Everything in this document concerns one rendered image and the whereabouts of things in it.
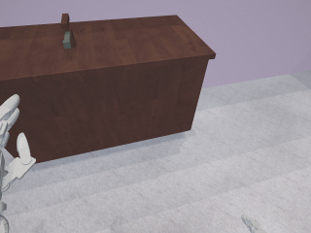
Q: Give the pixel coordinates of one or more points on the tap lever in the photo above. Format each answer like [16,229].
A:
[67,40]

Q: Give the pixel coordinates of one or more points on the counter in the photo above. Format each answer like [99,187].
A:
[123,81]

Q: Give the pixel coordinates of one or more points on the robot right hand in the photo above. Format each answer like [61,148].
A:
[253,225]

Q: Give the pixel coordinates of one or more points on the robot left hand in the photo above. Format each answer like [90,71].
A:
[9,113]

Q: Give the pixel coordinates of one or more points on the left robot forearm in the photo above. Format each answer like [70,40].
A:
[4,224]

